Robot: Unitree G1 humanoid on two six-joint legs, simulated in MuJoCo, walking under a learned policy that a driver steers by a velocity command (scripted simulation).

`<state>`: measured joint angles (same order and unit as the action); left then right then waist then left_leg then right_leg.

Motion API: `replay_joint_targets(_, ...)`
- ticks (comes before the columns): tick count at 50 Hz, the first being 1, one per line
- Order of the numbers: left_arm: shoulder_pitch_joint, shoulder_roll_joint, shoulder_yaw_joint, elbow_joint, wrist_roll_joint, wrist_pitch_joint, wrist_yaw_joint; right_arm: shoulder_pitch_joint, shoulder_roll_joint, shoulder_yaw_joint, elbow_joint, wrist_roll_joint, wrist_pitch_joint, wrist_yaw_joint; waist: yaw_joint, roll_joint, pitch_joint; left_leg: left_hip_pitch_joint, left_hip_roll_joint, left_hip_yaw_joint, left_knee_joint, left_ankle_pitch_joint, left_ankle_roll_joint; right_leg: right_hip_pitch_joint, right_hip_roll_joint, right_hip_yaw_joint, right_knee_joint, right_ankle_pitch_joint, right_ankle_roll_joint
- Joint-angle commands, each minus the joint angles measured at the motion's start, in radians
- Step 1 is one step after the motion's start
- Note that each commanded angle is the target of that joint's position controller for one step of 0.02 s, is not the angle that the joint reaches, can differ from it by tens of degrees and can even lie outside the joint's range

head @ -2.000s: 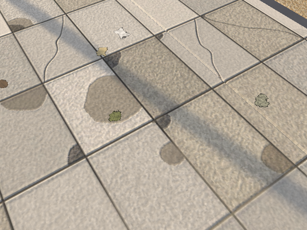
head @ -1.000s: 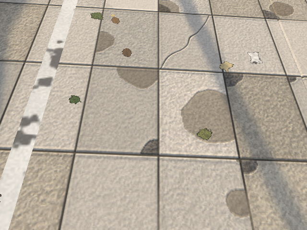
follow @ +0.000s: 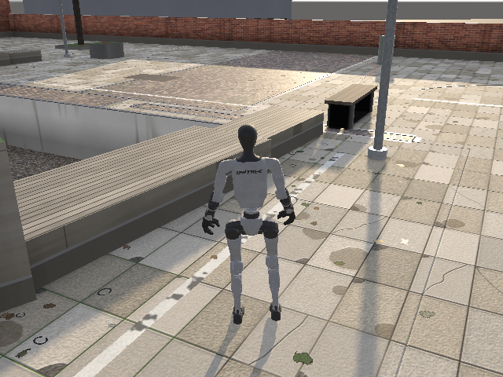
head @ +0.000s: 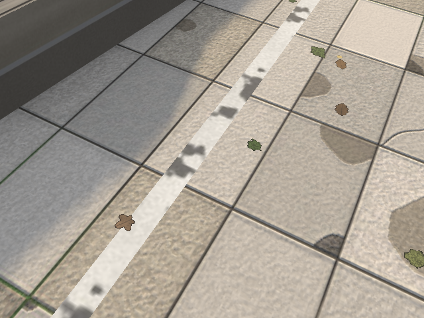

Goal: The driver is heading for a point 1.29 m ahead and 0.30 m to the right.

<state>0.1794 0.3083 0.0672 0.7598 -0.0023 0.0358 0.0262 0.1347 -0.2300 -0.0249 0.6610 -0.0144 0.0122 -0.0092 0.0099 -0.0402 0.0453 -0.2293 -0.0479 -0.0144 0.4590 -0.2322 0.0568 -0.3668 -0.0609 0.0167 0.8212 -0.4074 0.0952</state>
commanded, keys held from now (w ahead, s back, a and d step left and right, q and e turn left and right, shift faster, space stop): no key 0.36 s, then w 0.64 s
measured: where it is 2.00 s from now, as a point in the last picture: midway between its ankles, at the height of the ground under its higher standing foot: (234, 223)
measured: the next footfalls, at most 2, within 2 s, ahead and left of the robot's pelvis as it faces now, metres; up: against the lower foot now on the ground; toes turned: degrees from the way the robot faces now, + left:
right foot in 0.10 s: +0.04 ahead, -0.15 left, +0.00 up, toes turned +0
left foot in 1.00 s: +0.40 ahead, +0.09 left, +0.00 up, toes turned +0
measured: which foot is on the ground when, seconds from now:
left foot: down 0.00-0.64, up 0.66-0.98, down 1.00-1.00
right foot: up 0.00-0.08, down 0.10-1.00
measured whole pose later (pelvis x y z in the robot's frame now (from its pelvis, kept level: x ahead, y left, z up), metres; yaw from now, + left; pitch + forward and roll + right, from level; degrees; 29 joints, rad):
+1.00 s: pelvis +0.21 -0.02 -0.02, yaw -1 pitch +2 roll +0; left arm 0.51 0.26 0.04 0.94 -0.01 -0.06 0.02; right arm -0.06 -0.25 -0.02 0.70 0.02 -0.09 0.05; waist 0.09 0.01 0.04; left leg -0.52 -0.01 0.04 0.52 -0.04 0.07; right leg 0.19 -0.03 0.01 0.24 -0.45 0.01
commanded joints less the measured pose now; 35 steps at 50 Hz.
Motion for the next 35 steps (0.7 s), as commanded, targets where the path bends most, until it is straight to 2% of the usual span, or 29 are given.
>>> replay_joint_targets(1, -0.033, 0.063, 0.006, -0.066, -0.002, -0.014, 0.002, -0.016, -0.156, -0.042, -0.034, 0.0, -0.009, 0.0, -0.029, 0.175, -0.092, 0.082, 0.251, -0.221, -0.108, 0.309, 0.177, 0.047, 0.0, 0.002, -0.142, -0.005, -0.005)
replay_joint_targets(3, 0.006, 0.055, 0.002, -0.045, 0.0, -0.019, 0.001, -0.04, -0.138, -0.032, -0.016, 0.009, -0.009, 0.002, 0.002, 0.157, -0.081, 0.046, 0.232, -0.228, -0.098, 0.233, 0.153, 0.135, 0.009, -0.008, -0.315, 0.117, -0.022)
replay_joint_targets(4, 0.025, 0.054, -0.002, -0.036, 0.012, -0.024, -0.001, -0.029, -0.125, -0.027, 0.0, 0.014, -0.012, 0.003, 0.019, 0.128, -0.076, 0.01, 0.211, -0.217, -0.098, 0.181, 0.116, 0.214, 0.004, 0.002, -0.433, 0.276, -0.038)
replay_joint_targets(5, 0.033, 0.09, 0.001, -0.036, 0.024, -0.028, 0.001, 0.006, -0.112, -0.023, 0.016, 0.003, -0.021, 0.005, 0.005, 0.077, -0.091, -0.025, 0.175, -0.2, -0.085, 0.115, 0.067, 0.291, -0.043, 0.059, -0.435, 0.435, -0.056)
replay_joint_targets(6, 0.028, 0.153, 0.013, -0.036, 0.019, -0.029, 0.004, 0.043, -0.125, -0.028, 0.023, -0.009, -0.03, 0.013, -0.04, -0.023, -0.091, -0.045, 0.118, -0.151, -0.074, 0.048, 0.031, 0.302, -0.076, 0.067, -0.381, 0.501, -0.09)
replay_joint_targets(7, 0.011, 0.137, 0.016, -0.021, 0.007, -0.032, -0.004, 0.025, -0.127, -0.03, 0.03, -0.007, -0.028, 0.011, -0.032, -0.071, -0.085, 0.012, 0.071, -0.092, -0.072, 0.011, -0.002, 0.206, -0.054, 0.055, -0.377, 0.335, -0.12)
replay_joint_targets(8, -0.002, 0.09, 0.004, -0.027, 0.01, -0.038, -0.01, -0.019, -0.142, -0.032, 0.035, -0.005, -0.024, 0.007, -0.006, -0.036, -0.062, 0.035, 0.066, -0.086, -0.047, 0.006, -0.014, 0.167, -0.038, 0.05, -0.399, 0.269, -0.114)
replay_joint_targets(9, -0.008, 0.071, -0.002, -0.019, 0.018, -0.044, -0.01, -0.035, -0.128, -0.032, 0.035, -0.002, -0.019, 0.001, -0.007, -0.031, -0.064, 0.046, 0.07, -0.084, -0.038, 0.025, -0.01, 0.153, -0.034, 0.047, -0.409, 0.257, -0.1)
replay_joint_targets(10, -0.012, 0.064, -0.007, -0.016, 0.018, -0.05, -0.01, -0.036, -0.12, -0.031, 0.04, 0.001, -0.01, -0.003, -0.007, -0.035, -0.051, 0.042, 0.074, -0.091, -0.037, 0.055, -0.004, 0.151, -0.026, 0.041, -0.411, 0.273, -0.088)
replay_joint_targets(12, 0.005, 0.061, -0.01, -0.003, 0.017, -0.059, -0.007, -0.018, -0.115, -0.033, 0.057, 0.0, -0.003, -0.007, -0.006, -0.014, -0.051, 0.042, 0.073, -0.089, -0.037, 0.081, -0.001, 0.159, -0.02, 0.033, -0.403, 0.276, -0.08)
replay_joint_targets(18, 0.021, 0.063, -0.016, 0.03, 0.013, -0.059, 0.004, 0.005, -0.111, -0.037, 0.119, 0.006, -0.003, -0.012, -0.002, 0.032, -0.041, 0.046, 0.073, -0.085, -0.039, 0.115, -0.011, 0.165, -0.01, 0.027, -0.403, 0.268, -0.083)
replay_joint_targets(19, 0.038, 0.063, -0.016, 0.042, 0.011, -0.057, 0.006, 0.022, -0.114, -0.039, 0.135, 0.008, -0.002, -0.015, -0.002, 0.041, -0.06, 0.053, 0.062, -0.075, -0.04, 0.015, -0.007, 0.169, 0.005, 0.012, -0.398, 0.173, -0.088)
replay_joint_targets(20, 0.045, 0.07, -0.013, 0.049, 0.004, -0.055, 0.008, 0.035, -0.129, -0.046, 0.147, 0.015, 0.001, -0.017, -0.005, 0.049, -0.046, 0.034, 0.048, -0.068, -0.034, -0.17, 0.005, 0.144, 0.023, -0.001, -0.381, 0.019, -0.103)
replay_joint_targets(21, 0.044, 0.069, -0.013, 0.048, -0.001, -0.055, 0.01, 0.044, -0.138, -0.051, 0.151, 0.021, 0.001, -0.018, -0.01, 0.058, -0.006, -0.009, 0.049, -0.081, -0.039, -0.35, 0.022, 0.096, 0.03, 0.0, -0.37, -0.127, -0.122)
replay_joint_targets(23, 0.034, 0.055, -0.018, 0.033, -0.009, -0.071, 0.013, 0.063, -0.139, -0.051, 0.152, 0.029, -0.017, -0.018, -0.02, 0.079, 0.077, -0.078, 0.09, -0.151, -0.075, -0.525, 0.062, 0.01, 0.027, 0.018, -0.343, -0.253, -0.149)
replay_joint_targets(24, 0.028, 0.046, -0.02, 0.027, -0.012, -0.087, 0.01, 0.089, -0.142, -0.052, 0.16, 0.033, -0.032, -0.015, -0.029, 0.098, 0.09, -0.065, 0.124, -0.206, -0.096, -0.546, 0.085, -0.025, 0.029, 0.017, -0.309, -0.233, -0.154)
replay_joint_targets(27, 0.008, 0.012, -0.023, 0.012, -0.024, -0.13, -0.008, 0.146, -0.188, -0.063, 0.185, 0.034, -0.062, -0.002, -0.036, 0.209, 0.062, 0.02, 0.274, -0.452, -0.216, -0.559, 0.181, -0.072, 0.065, -0.04, -0.16, -0.049, -0.161)
replay_joint_targets(28, 0.01, 0.017, -0.022, 0.012, -0.026, -0.138, -0.015, 0.135, -0.188, -0.061, 0.179, 0.035, -0.065, 0.001, -0.028, 0.203, 0.066, -0.004, 0.286, -0.471, -0.228, -0.523, 0.19, -0.039, 0.062, -0.03, -0.18, -0.046, -0.179)
replay_joint_targets(29, 0.046, 0.013, -0.022, 0.023, -0.03, -0.144, -0.021, 0.101, -0.189, -0.058, 0.169, 0.039, -0.066, 0.003, 0.003, 0.203, 0.065, -0.049, 0.276, -0.443, -0.209, -0.471, 0.18, 0.039, 0.061, -0.029, -0.247, -0.037, -0.2)
replay_joint_targets(30, 0.127, 0.023, -0.017, 0.056, -0.031, -0.149, -0.027, 0.024, -0.173, -0.052, 0.144, 0.043, -0.066, 0.005, 0.053, 0.185, 0.056, -0.113, 0.23, -0.355, -0.163, -0.372, 0.143, 0.161, 0.056, -0.021, -0.338, 0.003, -0.219)
replay_joint_targets(31, 0.222, 0.069, -0.002, 0.096, -0.025, -0.156, -0.03, -0.055, -0.134, -0.04, 0.109, 0.043, -0.072, 0.006, 0.097, 0.097, 0.044, -0.203, 0.145, -0.214, -0.019, -0.194, 0.078, 0.291, 0.009, 0.075, -0.409, 0.025, -0.239)
replay_joint_targets(32, 0.341, 0.164, 0.029, 0.139, -0.025, -0.158, -0.031, -0.089, -0.092, -0.03, 0.074, 0.033, -0.094, 0.007, 0.112, -0.137, 0.001, -0.376, 0.004, -0.009, 0.295, -0.041, -0.008, 0.497, -0.129, 0.332, -0.505, 0.117, -0.299)
replay_joint_targets(33, 0.389, 0.178, 0.035, 0.138, -0.016, -0.153, -0.036, -0.087, -0.137, -0.039, 0.065, 0.024, -0.116, 0.007, 0.135, -0.224, -0.011, -0.582, -0.014, -0.001, 0.528, -0.277, -0.044, 0.631, -0.292, 0.568, -0.566, 0.31, -0.383)
replay_joint_targets(34, 0.364, 0.12, 0.016, 0.13, -0.002, -0.149, -0.037, -0.053, -0.16, -0.047, 0.075, 0.04, -0.123, 0.012, 0.098, -0.107, 0.005, -0.676, 0.035, -0.048, 0.66, -0.33, -0.033, 0.652, -0.313, 0.548, -0.542, 0.368, -0.396)
replay_joint_targets(35, 0.341, 0.091, 0.009, 0.119, 0.004, -0.145, -0.037, -0.035, -0.138, -0.04, 0.082, 0.055, -0.122, 0.018, 0.077, -0.063, 0.012, -0.732, 0.069, -0.053, 0.723, -0.273, -0.018, 0.669, -0.291, 0.483, -0.54, 0.39, -0.38)
Keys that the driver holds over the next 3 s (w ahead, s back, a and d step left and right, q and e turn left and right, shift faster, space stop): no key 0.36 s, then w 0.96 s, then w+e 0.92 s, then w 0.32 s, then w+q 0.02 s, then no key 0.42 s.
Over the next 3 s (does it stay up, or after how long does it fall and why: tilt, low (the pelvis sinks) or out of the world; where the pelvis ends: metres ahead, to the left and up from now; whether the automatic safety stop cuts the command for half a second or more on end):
stays up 1.18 -0.32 -0.01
